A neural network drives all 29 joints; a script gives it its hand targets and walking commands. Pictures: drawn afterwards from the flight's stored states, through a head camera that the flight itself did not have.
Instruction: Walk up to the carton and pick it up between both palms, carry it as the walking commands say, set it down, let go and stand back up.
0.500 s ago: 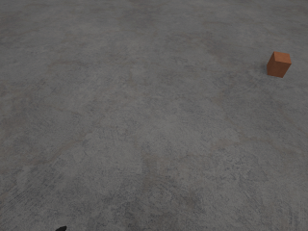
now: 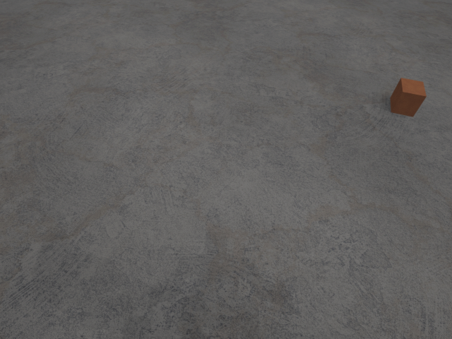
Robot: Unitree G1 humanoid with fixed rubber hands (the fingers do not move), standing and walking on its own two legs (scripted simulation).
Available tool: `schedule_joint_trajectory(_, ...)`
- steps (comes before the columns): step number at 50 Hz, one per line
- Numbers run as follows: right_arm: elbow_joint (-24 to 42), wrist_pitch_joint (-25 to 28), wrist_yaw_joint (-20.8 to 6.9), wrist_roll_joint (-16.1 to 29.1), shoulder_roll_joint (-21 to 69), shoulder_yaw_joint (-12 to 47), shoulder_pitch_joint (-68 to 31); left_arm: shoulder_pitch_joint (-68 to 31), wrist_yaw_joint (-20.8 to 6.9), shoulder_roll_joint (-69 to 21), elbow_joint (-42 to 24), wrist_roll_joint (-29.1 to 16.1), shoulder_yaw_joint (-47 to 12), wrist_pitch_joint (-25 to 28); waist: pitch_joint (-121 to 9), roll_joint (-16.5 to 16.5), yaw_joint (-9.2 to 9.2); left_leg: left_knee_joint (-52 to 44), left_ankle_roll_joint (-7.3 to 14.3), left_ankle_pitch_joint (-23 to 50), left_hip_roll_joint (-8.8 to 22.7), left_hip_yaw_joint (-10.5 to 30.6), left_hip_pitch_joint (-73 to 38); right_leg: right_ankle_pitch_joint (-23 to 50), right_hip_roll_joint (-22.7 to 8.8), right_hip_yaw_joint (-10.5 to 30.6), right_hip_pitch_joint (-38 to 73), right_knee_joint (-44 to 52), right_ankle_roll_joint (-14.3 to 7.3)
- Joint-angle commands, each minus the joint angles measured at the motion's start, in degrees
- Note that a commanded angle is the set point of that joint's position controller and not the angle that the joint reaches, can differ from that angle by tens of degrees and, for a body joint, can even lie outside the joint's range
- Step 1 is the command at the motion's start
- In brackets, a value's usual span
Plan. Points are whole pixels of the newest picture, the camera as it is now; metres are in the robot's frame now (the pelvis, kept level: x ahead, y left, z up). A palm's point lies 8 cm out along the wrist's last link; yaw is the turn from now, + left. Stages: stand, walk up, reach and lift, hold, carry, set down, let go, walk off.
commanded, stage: stand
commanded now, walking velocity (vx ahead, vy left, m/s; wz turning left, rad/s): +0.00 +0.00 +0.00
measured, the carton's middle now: (407, 97) +1.92 -1.37 -0.69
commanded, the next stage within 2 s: walk up in 0.54 s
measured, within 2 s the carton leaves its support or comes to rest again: neither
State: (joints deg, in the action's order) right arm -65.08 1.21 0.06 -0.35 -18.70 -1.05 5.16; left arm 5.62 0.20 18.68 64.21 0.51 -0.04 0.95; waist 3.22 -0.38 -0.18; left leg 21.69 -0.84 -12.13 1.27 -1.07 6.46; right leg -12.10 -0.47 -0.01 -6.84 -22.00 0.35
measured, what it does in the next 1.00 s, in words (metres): lifts its right foot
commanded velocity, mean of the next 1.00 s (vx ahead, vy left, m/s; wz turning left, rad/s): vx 0.08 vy -0.04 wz -0.14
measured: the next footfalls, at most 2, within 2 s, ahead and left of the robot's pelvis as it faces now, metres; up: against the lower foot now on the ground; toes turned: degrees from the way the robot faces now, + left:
right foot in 1.08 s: +0.08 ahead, -0.24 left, +0.00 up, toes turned -19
left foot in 1.52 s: +0.49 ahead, -0.13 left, +0.00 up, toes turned -15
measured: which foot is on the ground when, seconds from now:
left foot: down 0.00-1.00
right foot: down 0.00-0.74, up 0.76-1.00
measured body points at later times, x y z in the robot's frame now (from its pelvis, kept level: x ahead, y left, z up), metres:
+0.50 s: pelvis +0.01 +0.01 +0.00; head +0.01 +0.01 +0.45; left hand +0.09 +0.30 -0.13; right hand +0.09 -0.29 -0.13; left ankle +0.00 +0.13 -0.75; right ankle +0.00 -0.12 -0.75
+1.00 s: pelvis +0.03 -0.05 -0.02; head +0.04 -0.06 +0.43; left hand +0.18 +0.21 -0.14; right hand +0.01 -0.32 -0.17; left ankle +0.00 +0.13 -0.75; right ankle +0.02 -0.17 -0.71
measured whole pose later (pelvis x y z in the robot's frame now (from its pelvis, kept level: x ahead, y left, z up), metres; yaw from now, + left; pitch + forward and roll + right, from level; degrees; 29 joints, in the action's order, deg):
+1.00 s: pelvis +0.03 -0.05 -0.02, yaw -10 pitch -1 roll +3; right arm -60.6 0.4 3.1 -1.5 -15.1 -4.6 13.2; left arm 6.8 -5.9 17.0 56.3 1.7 4.1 -5.5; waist 3.0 -0.7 1.4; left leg 28.5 -5.1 -20.2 6.7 -10.8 5.8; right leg -21.6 -6.4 -1.5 -25.4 -54.1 2.8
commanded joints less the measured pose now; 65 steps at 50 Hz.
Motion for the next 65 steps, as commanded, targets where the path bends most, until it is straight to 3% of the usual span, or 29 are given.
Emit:
schedule_joint_trajectory(1, 3.4, 0.8, 0.5, 0.0, -12.7, -2.0, -3.3, -3.4, 0.5, 12.8, -3.6, 0.3, 2.1, 0.9, -3.7, 0.1, 0.07, -3.9, 2.3, 9.2, 6.7, 5.0, -0.7, 8.6, -6.2, 4.7, -1.3, 4.3, -1.7)
schedule_joint_trajectory(8, 3.3, 0.6, 0.9, -0.2, -11.9, -2.0, -2.8, -3.2, 0.4, 11.2, -3.7, 0.0, 1.8, 0.8, -3.2, 2.0, 0.03, -4.6, 2.3, 8.8, 6.7, 5.2, 0.4, 8.2, -6.3, 4.2, -0.3, 4.6, -1.3)
schedule_joint_trajectory(11, 3.8, 0.9, 0.7, -0.1, -11.0, -1.7, -2.8, -3.4, 0.5, 12.6, -3.6, 0.4, 2.2, 0.6, -4.3, -0.8, 0.35, -5.2, 2.4, 10.5, 6.7, 5.2, -0.2, 8.6, -6.6, 4.2, 0.6, 4.1, -1.7)
schedule_joint_trajectory(12, 3.6, 1.0, 0.7, 0.0, -13.2, -2.2, -1.8, -2.4, 0.5, 11.3, -3.9, -0.3, 1.6, 0.5, -3.7, 2.2, -0.27, -4.9, 2.4, 10.2, 6.2, 5.4, -0.8, 8.5, -6.4, 4.8, 0.0, 5.0, -1.7)
schedule_joint_trajectory(15, 2.8, 0.8, 0.8, 0.1, -12.7, -2.2, -1.3, -3.0, 0.5, 12.7, -3.7, 0.2, 2.3, 0.7, -3.7, -1.1, -0.06, -5.7, 2.3, 9.1, 6.8, 5.6, -0.1, 7.1, -6.5, 4.0, 0.8, 4.6, -1.8)
schedule_joint_trajectory(20, 3.1, 1.0, 0.7, -0.2, -12.7, -2.3, -2.8, -2.6, 0.4, 11.9, -4.1, 0.0, 2.3, 0.8, -4.4, -0.4, -0.83, -4.9, 2.2, 9.8, 6.5, 4.8, -0.3, 9.6, -7.0, 4.0, 0.9, 5.0, -1.5)
schedule_joint_trajectory(24, 3.1, 0.7, 0.5, -0.2, -12.0, -2.0, -1.6, -2.2, 0.7, 12.9, -3.5, -0.1, 2.0, 0.6, -4.1, 1.8, 0.43, -5.1, 2.5, 11.1, 7.1, 5.0, -1.9, 9.0, -7.0, 5.5, -0.2, 4.6, -1.9)
schedule_joint_trajectory(36, 4.2, 0.9, 1.2, 0.2, -12.0, -2.4, -2.6, -3.5, 0.8, 12.4, -4.8, 0.3, 2.4, 0.6, -5.0, 0.9, 0.95, -4.1, 2.3, 15.4, 6.6, 4.8, -1.4, 12.7, -6.7, 3.7, 0.7, 4.4, -1.5)
schedule_joint_trajectory(37, -0.8, -1.9, 3.4, -0.1, -12.0, -4.5, 16.6, -5.5, -2.6, 8.0, -6.8, 1.4, 4.8, -2.4, -8.5, -1.5, 6.67, -1.9, 5.2, -10.9, 19.1, 18.3, -16.8, -13.1, -0.5, -3.7, -17.5, -11.5, -0.3)
schedule_joint_trajectory(38, 3.2, -1.9, 3.3, -2.2, -15.3, -5.9, 12.3, -5.7, -2.1, 4.0, -8.4, 0.8, 4.1, -3.5, -3.1, 18.8, 8.09, -11.3, 7.5, -17.8, 22.4, 14.6, -10.5, -14.8, -1.3, -2.6, -24.7, -21.6, 0.7)
schedule_joint_trajectory(39, 7.9, -2.8, 2.9, -2.3, -13.4, -4.8, 2.8, -4.2, -1.9, 3.7, -10.9, 0.8, 4.4, -3.7, 1.9, 19.1, 4.2, -11.4, 8.8, -9.9, 21.7, 10.7, 2.1, -14.5, -3.6, -0.9, -21.9, -31.2, 2.2)
schedule_joint_trajectory(40, 8.9, -3.2, 3.0, -1.5, -10.2, -4.2, -0.5, -2.8, -1.9, 3.8, -9.1, 0.0, 4.1, -4.1, 2.3, 15.2, 1.81, -7.8, 8.6, 6.0, 20.6, 6.5, 4.4, -14.7, -2.8, -1.3, -20.5, -35.0, 2.6)
schedule_joint_trajectory(42, 8.9, -2.3, 3.0, -1.4, -8.4, -4.0, 4.3, -2.2, -1.3, 2.6, -10.4, -0.7, 4.1, -4.0, 0.5, 7.1, 2.87, -2.1, 7.6, 24.8, 19.3, 2.7, -0.3, -15.6, -4.5, -1.3, -21.1, -28.3, 3.5)
schedule_joint_trajectory(43, 7.4, -1.4, 3.0, -0.9, -10.3, -4.9, 9.1, -4.4, -2.1, 4.0, -12.3, 0.6, 4.4, -3.9, -1.4, 4.2, 4.9, -4.6, 8.0, 13.3, 22.9, 6.2, -4.3, -14.5, -5.3, -1.5, -24.8, -29.1, 3.2)
schedule_joint_trajectory(44, 5.0, -1.1, 3.8, -0.8, -13.7, -6.6, 15.0, -11.4, -4.7, 4.8, -14.5, 1.7, 5.0, -4.4, -4.0, -0.4, 7.06, -10.8, 10.2, -17.8, 30.1, 16.6, -10.3, -13.5, -8.0, 0.2, -31.7, -33.2, 2.2)
schedule_joint_trajectory(45, 5.4, -1.0, 4.4, -0.5, -14.1, -7.3, 13.2, -15.4, -6.0, 5.0, -16.9, 2.0, 5.3, -5.1, 0.2, 1.2, 7.18, -12.7, 9.5, -23.2, 32.5, 19.8, -9.5, -10.6, -9.4, 3.0, -37.7, -38.0, 3.0)
schedule_joint_trajectory(47, 7.4, -0.1, 4.4, -0.7, -13.3, -7.4, 8.8, -13.0, -7.0, 3.6, -17.3, 1.3, 4.9, -5.1, 4.5, 5.2, 4.8, -13.1, 8.7, -23.3, 32.1, 18.0, -3.9, -7.8, -12.4, 6.7, -36.3, -35.3, 2.7)
schedule_joint_trajectory(48, 8.3, 0.4, 3.9, -1.1, -12.5, -7.0, 5.9, -9.2, -6.9, 4.0, -16.7, 1.0, 4.9, -4.8, 4.1, 5.6, 2.88, -14.0, 7.5, -21.7, 29.8, 14.1, -0.3, -8.4, -11.3, 5.2, -30.2, -32.1, 2.2)
schedule_joint_trajectory(49, 9.2, 1.1, 3.0, -2.0, -12.2, -6.7, 2.2, -3.9, -6.9, 2.1, -16.0, 0.7, 4.5, -4.3, 2.5, 11.7, 0.27, -15.1, 5.8, -22.6, 27.0, 7.1, 4.1, -11.2, -10.7, 3.0, -21.8, -26.6, 1.2)
schedule_joint_trajectory(50, 9.9, 1.2, 1.4, -2.2, -10.7, -6.2, -2.4, 4.7, -6.0, 2.4, -13.8, 0.1, 4.3, -3.4, -1.8, 18.0, -3.21, -13.4, 3.6, -21.2, 20.2, -1.7, 7.4, -13.2, -8.9, -0.2, -10.2, -22.5, 0.6)
schedule_joint_trajectory(51, 10.0, 0.9, 0.3, -2.4, -10.5, -6.3, -3.5, 10.4, -5.2, 2.9, -11.2, -0.2, 4.8, -2.8, -3.7, 14.7, -5.76, -9.4, 3.1, -25.2, 16.5, -5.8, 11.8, -10.9, -5.1, -6.3, -1.2, -21.4, 1.3)
schedule_joint_trajectory(52, 10.3, 0.6, -0.1, -2.8, -9.4, -6.2, -4.2, 16.2, -4.2, 4.4, -8.2, 0.0, 5.0, -2.1, -5.2, 7.9, -8.68, 0.1, 2.8, -27.7, 12.0, -9.6, 16.7, -7.8, -1.6, -10.7, 5.9, -18.1, 2.8)
schedule_joint_trajectory(53, 11.9, 0.6, -0.6, -3.1, -5.4, -5.1, -4.1, 22.3, -3.3, 8.2, -5.9, 1.4, 6.2, -1.4, -6.5, -9.3, -12.82, 21.6, 1.9, -26.3, 7.5, -13.6, 27.2, -10.2, -2.5, -5.0, 15.7, -13.3, 1.1)
schedule_joint_trajectory(54, 16.9, 0.9, -1.6, -3.0, -0.7, -3.1, -4.1, 27.5, -1.7, 12.3, -4.5, 2.6, 7.1, -1.0, -3.9, -29.1, -15.72, 46.0, 0.4, -28.5, 1.6, -10.9, 41.2, -28.6, -13.0, 16.6, 15.3, 1.6, -2.7)
schedule_joint_trajectory(55, 18.9, 1.4, -2.2, -3.0, 1.0, -2.3, -1.8, 21.1, -0.8, 15.2, -8.2, 1.8, 6.7, -0.5, -1.5, -31.4, -10.48, 54.9, -0.8, -23.8, 1.5, -6.2, 44.9, -34.9, -22.4, 39.1, 7.9, 15.5, -7.2)
schedule_joint_trajectory(56, 19.9, 1.9, -2.1, -3.9, 0.1, -2.8, -7.4, 18.1, -0.5, 13.3, -8.3, 0.9, 6.1, -0.1, 3.1, -17.5, -9.66, 54.1, -0.4, -15.9, 5.8, -1.6, 46.0, -33.1, -22.8, 41.0, 4.2, 16.5, -10.1)
schedule_joint_trajectory(59, 16.9, 2.7, -2.8, -3.5, -0.1, -3.8, 0.3, 13.5, 0.1, 7.1, -9.6, 0.8, 4.4, 1.9, 0.4, -10.0, -3.54, 50.5, -1.9, -8.2, 9.0, 0.9, 38.1, -21.0, -18.9, 31.9, -0.9, 13.5, -10.0)
schedule_joint_trajectory(63, 17.2, 2.1, -2.7, -2.5, -0.2, -3.6, -1.7, 14.7, 0.6, 4.1, -9.0, 0.8, 3.3, 3.3, 2.4, -6.2, -1.47, 41.9, -3.3, -3.1, 9.2, 0.5, 37.4, 2.2, -16.3, 22.5, 1.0, 10.0, -11.1)
schedule_joint_trajectory(65, 17.6, 1.8, -2.7, -1.9, 0.8, -2.9, -3.9, 15.9, 0.6, 2.5, -8.1, 0.9, 2.9, 3.2, 4.1, -8.2, -1.83, 35.7, -3.8, -1.4, 7.4, -1.9, 35.1, 12.3, -13.7, 16.7, 0.3, 11.0, -10.6)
